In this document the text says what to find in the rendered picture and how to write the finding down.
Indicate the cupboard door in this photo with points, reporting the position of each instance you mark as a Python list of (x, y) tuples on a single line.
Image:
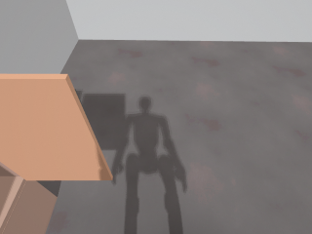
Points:
[(44, 131)]

